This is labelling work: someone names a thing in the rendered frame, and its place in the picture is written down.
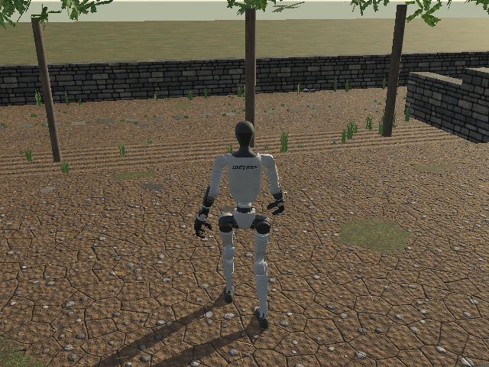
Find robot head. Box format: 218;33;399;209
232;121;257;158

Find left robot forearm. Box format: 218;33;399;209
197;186;215;221

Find right robot forearm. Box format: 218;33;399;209
273;183;284;206

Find left robot upper arm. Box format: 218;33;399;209
208;154;229;198

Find robot right hand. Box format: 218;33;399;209
267;202;285;215

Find robot left hand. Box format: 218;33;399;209
194;218;212;239

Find right robot upper arm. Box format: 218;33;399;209
261;154;281;194

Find robot left shin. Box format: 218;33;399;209
222;247;234;294

